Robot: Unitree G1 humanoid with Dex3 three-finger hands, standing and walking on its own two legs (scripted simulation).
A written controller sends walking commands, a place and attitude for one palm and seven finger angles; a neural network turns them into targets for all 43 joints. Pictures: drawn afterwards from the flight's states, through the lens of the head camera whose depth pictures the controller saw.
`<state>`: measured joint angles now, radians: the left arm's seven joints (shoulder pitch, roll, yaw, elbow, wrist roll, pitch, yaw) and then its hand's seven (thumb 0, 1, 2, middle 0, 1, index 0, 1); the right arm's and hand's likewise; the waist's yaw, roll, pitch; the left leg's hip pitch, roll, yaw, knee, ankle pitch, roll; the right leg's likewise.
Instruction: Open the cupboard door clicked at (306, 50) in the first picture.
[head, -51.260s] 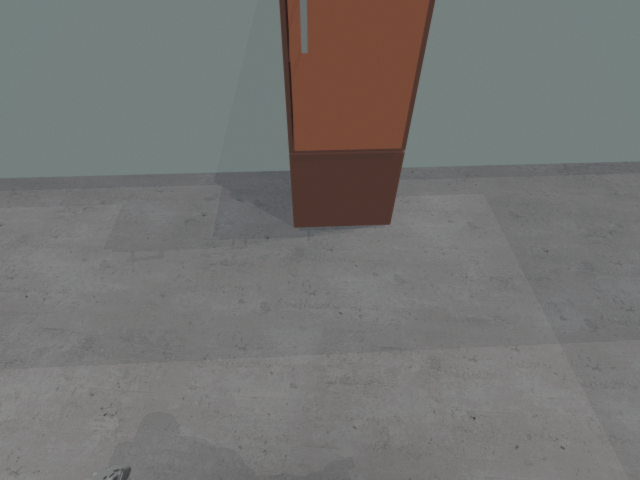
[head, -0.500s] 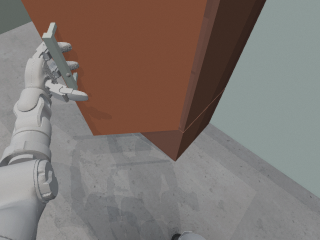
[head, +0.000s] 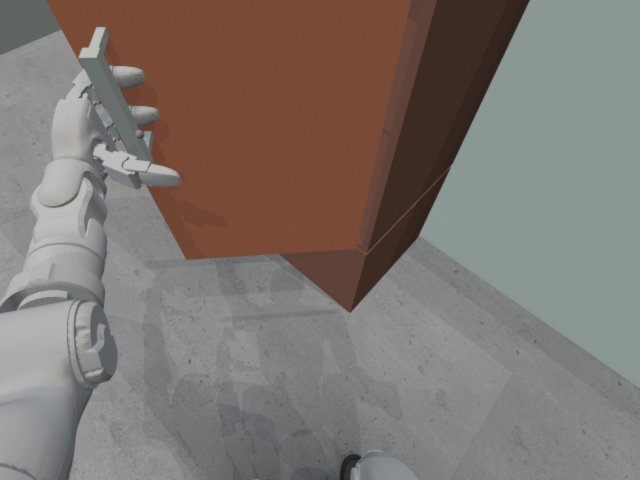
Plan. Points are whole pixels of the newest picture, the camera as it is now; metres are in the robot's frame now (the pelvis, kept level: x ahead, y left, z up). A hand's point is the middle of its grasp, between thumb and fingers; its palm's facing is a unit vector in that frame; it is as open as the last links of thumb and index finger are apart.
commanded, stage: close the thumb around the handle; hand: left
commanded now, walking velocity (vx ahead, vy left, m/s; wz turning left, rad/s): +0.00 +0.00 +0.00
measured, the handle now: (124, 105) +0.55 +0.22 +0.13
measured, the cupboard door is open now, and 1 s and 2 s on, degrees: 47 47 87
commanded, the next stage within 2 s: pull the door open along its arc in 0.78 s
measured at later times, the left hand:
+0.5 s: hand (134, 136) +0.50 +0.19 +0.13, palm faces +0.01 -1.00 -0.01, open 9.2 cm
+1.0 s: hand (139, 135) +0.50 +0.19 +0.13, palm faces +0.03 -1.00 -0.02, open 5.4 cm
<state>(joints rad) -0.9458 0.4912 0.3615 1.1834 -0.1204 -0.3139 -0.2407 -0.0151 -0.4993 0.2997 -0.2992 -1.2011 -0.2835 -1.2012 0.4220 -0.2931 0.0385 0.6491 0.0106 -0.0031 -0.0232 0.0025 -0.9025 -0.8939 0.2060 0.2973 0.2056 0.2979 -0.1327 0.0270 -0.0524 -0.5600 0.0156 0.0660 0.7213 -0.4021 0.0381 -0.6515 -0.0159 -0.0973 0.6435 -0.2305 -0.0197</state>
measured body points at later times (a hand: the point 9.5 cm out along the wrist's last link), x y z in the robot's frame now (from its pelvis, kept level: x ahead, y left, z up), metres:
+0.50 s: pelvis +0.01 +0.00 +0.00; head +0.10 +0.01 +0.44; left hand +0.49 +0.25 +0.13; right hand +0.03 -0.26 -0.11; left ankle -0.04 +0.09 -0.72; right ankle +0.04 -0.11 -0.72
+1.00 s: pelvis +0.01 +0.00 +0.00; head +0.09 +0.00 +0.44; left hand +0.49 +0.24 +0.13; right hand +0.02 -0.26 -0.12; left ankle -0.04 +0.09 -0.72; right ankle +0.04 -0.11 -0.72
